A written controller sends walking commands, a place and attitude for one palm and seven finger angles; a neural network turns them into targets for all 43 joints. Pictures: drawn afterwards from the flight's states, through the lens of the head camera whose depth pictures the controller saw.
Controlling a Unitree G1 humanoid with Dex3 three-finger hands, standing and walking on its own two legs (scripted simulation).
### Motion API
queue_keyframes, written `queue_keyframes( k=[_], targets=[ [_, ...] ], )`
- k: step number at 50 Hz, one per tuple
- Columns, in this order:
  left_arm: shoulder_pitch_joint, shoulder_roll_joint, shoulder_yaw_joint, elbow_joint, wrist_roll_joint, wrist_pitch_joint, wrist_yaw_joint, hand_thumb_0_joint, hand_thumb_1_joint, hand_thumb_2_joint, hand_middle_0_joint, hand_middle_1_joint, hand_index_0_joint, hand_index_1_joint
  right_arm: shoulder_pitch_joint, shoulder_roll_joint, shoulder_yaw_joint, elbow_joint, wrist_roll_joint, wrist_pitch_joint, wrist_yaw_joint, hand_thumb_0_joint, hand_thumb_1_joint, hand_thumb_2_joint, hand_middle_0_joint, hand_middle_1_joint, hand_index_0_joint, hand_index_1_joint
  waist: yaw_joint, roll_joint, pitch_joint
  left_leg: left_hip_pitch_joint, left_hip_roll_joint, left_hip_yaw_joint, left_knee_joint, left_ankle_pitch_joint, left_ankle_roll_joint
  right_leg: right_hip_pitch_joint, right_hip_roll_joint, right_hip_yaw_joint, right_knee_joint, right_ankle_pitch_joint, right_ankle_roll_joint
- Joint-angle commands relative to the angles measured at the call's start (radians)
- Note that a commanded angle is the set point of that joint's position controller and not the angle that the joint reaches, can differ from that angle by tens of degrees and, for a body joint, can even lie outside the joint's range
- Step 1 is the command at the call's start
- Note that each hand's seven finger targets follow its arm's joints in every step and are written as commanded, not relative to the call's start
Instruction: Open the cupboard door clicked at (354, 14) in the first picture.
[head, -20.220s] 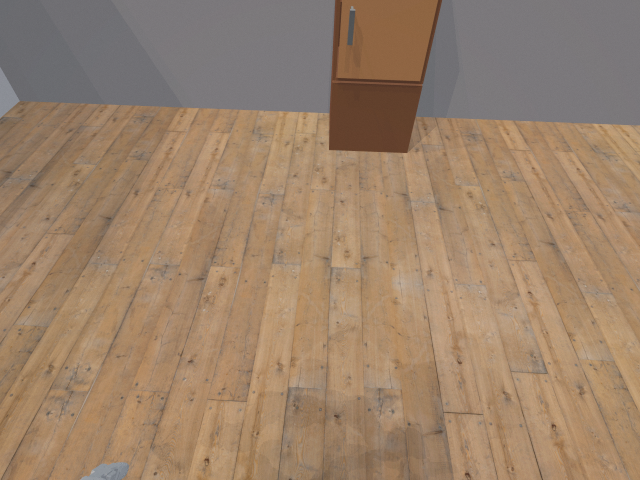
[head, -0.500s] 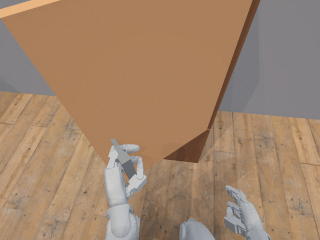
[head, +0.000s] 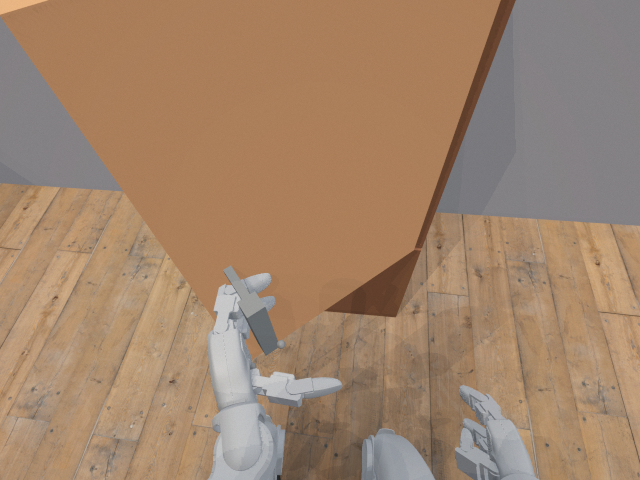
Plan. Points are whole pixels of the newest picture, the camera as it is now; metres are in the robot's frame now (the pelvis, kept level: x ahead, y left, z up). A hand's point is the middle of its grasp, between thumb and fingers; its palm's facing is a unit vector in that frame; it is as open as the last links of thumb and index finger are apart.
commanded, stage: open thumb and fingers to let go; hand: left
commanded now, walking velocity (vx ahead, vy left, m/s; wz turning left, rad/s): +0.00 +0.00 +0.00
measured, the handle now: (251, 312) +0.32 +0.10 +0.02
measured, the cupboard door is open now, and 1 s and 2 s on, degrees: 41 43 43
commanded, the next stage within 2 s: slide the hand sideways off the handle in 0.18 s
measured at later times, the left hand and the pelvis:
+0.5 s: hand (272, 376) +0.24 +0.06 +0.02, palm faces -0.23 -0.97 +0.02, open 16.1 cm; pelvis -0.01 +0.04 -0.01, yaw -1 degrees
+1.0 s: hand (237, 406) +0.21 +0.10 +0.03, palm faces -0.11 -0.99 +0.04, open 16.2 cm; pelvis -0.01 +0.05 -0.01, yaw -2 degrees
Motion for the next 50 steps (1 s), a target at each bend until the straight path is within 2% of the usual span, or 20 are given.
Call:
queue_keyframes(
  k=[1, 8, 14, 15, 16, 18, 19, 21, 23, 24, 26, 28, 31, 34, 39, 41, 45, 48, 49, 50],
  targets=[
    [-0.136, -0.091, -0.013, -0.201, 0.024, -0.046, 0.026, 0.0, -0.5, 0.3, -0.208, -0.65, -0.208, -0.65, -0.041, -0.075, -0.019, -0.155, 0.0, -0.05, -0.009, 0.0, -0.9, -0.9, 0.2, 0.3, 0.2, 0.3, -0.028, -0.113, -0.27, 0.176, -0.049, 0.029, -0.09, 0.153, 0.067, 0.23, -0.028, 0.131, -0.299, 0.345, 0.083],
    [-0.18, -0.117, -0.012, -0.169, 0.029, -0.025, 0.054, 0.0, -0.5, 0.3, -0.15, -0.3, -0.15, -0.3, -0.054, -0.073, -0.013, -0.157, -0.003, -0.048, -0.004, 0.0, -0.9, -0.9, 0.2, 0.3, 0.2, 0.3, -0.017, -0.076, -0.264, 0.217, -0.049, 0.03, -0.114, 0.156, 0.066, 0.187, -0.004, 0.082, -0.283, 0.284, 0.065],
    [-0.17, -0.17, -0.055, -0.177, 0.042, 0.001, 0.065, 0.0, -0.5, 0.3, -0.15, -0.3, -0.15, -0.3, -0.066, -0.075, -0.01, -0.171, -0.002, -0.046, 0.008, 0.0, -0.9, -0.9, 0.2, 0.3, 0.2, 0.3, -0.009, -0.028, -0.269, 0.264, -0.042, 0.016, -0.138, 0.2, 0.061, 0.153, 0.012, 0.033, -0.247, 0.287, 0.046],
    [-0.195, -0.035, -0.271, -0.223, 0.146, -0.04, -0.14, 0.0, -0.5, 0.3, -0.15, -0.3, -0.15, -0.3, 0.002, -0.129, -0.019, -0.167, 0.012, -0.031, 0.019, 0.0, -0.9, -0.9, 0.2, 0.3, 0.2, 0.3, -0.127, -0.051, -0.215, 0.265, -0.039, 0.024, -0.098, 0.203, 0.081, 0.097, -0.012, 0.067, -0.242, 0.339, 0.051],
    [-0.225, 0.02, -0.202, -0.286, 0.097, -0.09, -0.248, 0.0, -0.5, 0.3, -0.15, -0.3, -0.15, -0.3, -0.003, -0.11, -0.03, -0.187, 0.016, -0.02, 0.02, 0.0, -0.9, -0.9, 0.2, 0.3, 0.2, 0.3, -0.081, -0.032, -0.267, 0.253, -0.043, 0.024, -0.089, 0.218, 0.084, 0.144, -0.019, 0.078, -0.225, 0.375, 0.043],
    [-0.201, 0.062, -0.188, -0.313, 0.053, -0.134, -0.373, 0.0, -0.5, 0.3, -0.15, -0.3, -0.15, -0.3, -0.021, -0.113, -0.032, -0.211, 0.022, -0.011, 0.015, 0.0, -0.9, -0.9, 0.2, 0.3, 0.2, 0.3, -0.066, -0.008, -0.312, 0.261, -0.044, 0.022, -0.081, 0.22, 0.087, 0.159, -0.018, 0.091, -0.203, 0.391, 0.039],
    [-0.193, 0.052, -0.199, -0.35, 0.02, -0.145, -0.426, 0.0, -0.5, 0.3, -0.15, -0.3, -0.15, -0.3, -0.019, -0.115, -0.033, -0.231, 0.03, -0.009, 0.017, 0.0, -0.9, -0.9, 0.2, 0.3, 0.2, 0.3, -0.069, 0.021, -0.325, 0.289, -0.041, 0.014, -0.081, 0.232, 0.088, 0.131, -0.016, 0.081, -0.185, 0.374, 0.033],
    [-0.131, 0.006, -0.186, -0.34, -0.069, -0.135, -0.473, 0.0, -0.5, 0.3, -0.15, -0.3, -0.15, -0.3, -0.032, -0.11, -0.029, -0.262, 0.045, -0.008, 0.016, 0.0, -0.9, -0.9, 0.2, 0.3, 0.2, 0.3, -0.053, 0.001, -0.302, 0.294, -0.04, 0.01, -0.097, 0.181, 0.084, 0.115, -0.009, 0.069, -0.202, 0.297, 0.034],
    [-0.087, -0.013, -0.148, -0.331, -0.13, -0.098, -0.464, 0.0, -0.5, 0.3, -0.15, -0.3, -0.15, -0.3, -0.037, -0.114, -0.025, -0.287, 0.056, 0.0, 0.012, 0.0, -0.9, -0.9, 0.2, 0.3, 0.2, 0.3, -0.044, -0.046, -0.249, 0.271, -0.038, 0.006, -0.122, 0.121, 0.081, 0.108, 0.0, 0.056, -0.224, 0.216, 0.037],
    [-0.063, -0.009, -0.124, -0.337, -0.142, -0.083, -0.445, 0.0, -0.5, 0.3, -0.15, -0.3, -0.15, -0.3, -0.04, -0.117, -0.024, -0.3, 0.057, 0.003, 0.013, 0.0, -0.9, -0.9, 0.2, 0.3, 0.2, 0.3, -0.023, -0.036, -0.25, 0.273, -0.039, -0.002, -0.136, 0.13, 0.078, 0.111, 0.003, 0.047, -0.21, 0.212, 0.033],
    [0.005, -0.006, -0.101, -0.355, -0.129, -0.063, -0.398, 0.0, -0.5, 0.3, -0.15, -0.3, -0.15, -0.3, -0.037, -0.119, -0.028, -0.315, 0.055, 0.014, 0.017, 0.0, -0.9, -0.9, 0.2, 0.3, 0.2, 0.3, -0.011, -0.067, -0.276, 0.28, -0.036, -0.005, -0.137, 0.161, 0.074, 0.109, 0.004, 0.037, -0.188, 0.236, 0.037],
    [0.045, -0.003, -0.11, -0.358, -0.082, -0.055, -0.353, 0.0, -0.5, 0.3, -0.15, -0.3, -0.15, -0.3, -0.027, -0.117, -0.03, -0.326, 0.052, 0.025, 0.024, 0.0, -0.9, -0.9, 0.2, 0.3, 0.2, 0.3, -0.018, -0.095, -0.263, 0.262, -0.035, -0.003, -0.128, 0.168, 0.074, 0.095, 0.003, 0.038, -0.178, 0.241, 0.041],
    [0.066, 0.032, -0.118, -0.373, 0.006, -0.06, -0.309, 0.0, -0.5, 0.3, -0.15, -0.3, -0.15, -0.3, -0.025, -0.115, -0.031, -0.332, 0.046, 0.04, 0.033, 0.0, -0.9, -0.9, 0.2, 0.3, 0.2, 0.3, -0.018, -0.081, -0.245, 0.233, -0.034, -0.005, -0.11, 0.156, 0.072, 0.058, 0.001, 0.044, -0.15, 0.222, 0.038],
    [0.069, 0.058, -0.117, -0.382, 0.051, -0.068, -0.297, 0.0, -0.5, 0.3, -0.15, -0.3, -0.15, -0.3, -0.027, -0.112, -0.027, -0.339, 0.044, 0.05, 0.032, 0.0, -0.9, -0.9, 0.2, 0.3, 0.2, 0.3, -0.013, -0.069, -0.224, 0.203, -0.039, -0.009, -0.108, 0.115, 0.072, 0.044, 0.002, 0.047, -0.143, 0.182, 0.033],
    [0.123, 0.089, -0.082, -0.461, -0.019, -0.062, -0.343, 0.0, -0.5, 0.3, -0.15, -0.3, -0.15, -0.3, -0.026, -0.109, -0.021, -0.361, 0.051, 0.059, 0.022, 0.0, -0.9, -0.9, 0.2, 0.3, 0.2, 0.3, 0.008, -0.029, -0.258, 0.231, -0.043, 0.001, -0.126, 0.105, 0.068, 0.089, 0.006, 0.052, -0.167, 0.181, 0.03],
    [0.153, 0.091, -0.078, -0.491, -0.049, -0.059, -0.365, 0.0, -0.5, 0.3, -0.15, -0.3, -0.15, -0.3, -0.023, -0.107, -0.02, -0.364, 0.053, 0.059, 0.018, 0.0, -0.9, -0.9, 0.2, 0.3, 0.2, 0.3, 0.002, -0.03, -0.262, 0.241, -0.043, 0.007, -0.122, 0.119, 0.07, 0.1, 0.008, 0.053, -0.176, 0.202, 0.035],
    [0.212, 0.083, -0.093, -0.514, -0.076, -0.064, -0.408, 0.0, -0.5, 0.3, -0.15, -0.3, -0.15, -0.3, -0.021, -0.111, -0.018, -0.368, 0.057, 0.052, 0.012, 0.0, -0.9, -0.9, 0.2, 0.3, 0.2, 0.3, -0.012, -0.04, -0.232, 0.233, -0.038, -0.003, -0.117, 0.128, 0.072, 0.088, 0.011, 0.045, -0.17, 0.208, 0.039],
    [0.245, 0.109, -0.069, -0.501, -0.087, -0.071, -0.432, 0.0, -0.5, 0.3, -0.15, -0.3, -0.15, -0.3, -0.016, -0.113, -0.02, -0.363, 0.055, 0.044, 0.006, 0.0, -0.9, -0.9, 0.2, 0.3, 0.2, 0.3, -0.023, -0.077, -0.198, 0.189, -0.041, 0.003, -0.098, 0.1, 0.076, 0.087, 0.012, 0.05, -0.179, 0.195, 0.044],
    [0.267, 0.131, -0.046, -0.496, -0.083, -0.074, -0.437, 0.0, -0.5, 0.3, -0.15, -0.3, -0.15, -0.3, -0.02, -0.114, -0.021, -0.363, 0.053, 0.044, 0.004, 0.0, -0.9, -0.9, 0.2, 0.3, 0.2, 0.3, -0.008, -0.064, -0.201, 0.179, -0.041, -0.001, -0.095, 0.114, 0.074, 0.088, 0.013, 0.049, -0.164, 0.2, 0.038],
    [0.266, 0.131, -0.051, -0.507, -0.081, -0.08, -0.444, 0.0, -0.5, 0.3, -0.15, -0.3, -0.15, -0.3, -0.02, -0.113, -0.021, -0.365, 0.052, 0.041, 0.006, 0.0, -0.9, -0.9, 0.2, 0.3, 0.2, 0.3, -0.01, -0.052, -0.211, 0.182, -0.042, 0.003, -0.086, 0.12, 0.074, 0.081, 0.011, 0.052, -0.155, 0.207, 0.04]
  ],
)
